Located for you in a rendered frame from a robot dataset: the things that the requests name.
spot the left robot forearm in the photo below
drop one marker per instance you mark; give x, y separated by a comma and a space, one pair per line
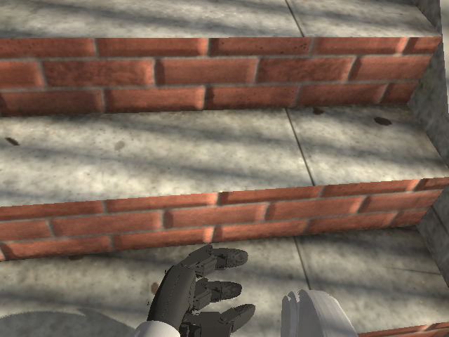
155, 329

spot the robot right thigh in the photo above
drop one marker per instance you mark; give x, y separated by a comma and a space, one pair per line
312, 313

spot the robot left hand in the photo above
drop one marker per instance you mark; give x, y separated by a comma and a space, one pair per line
179, 294

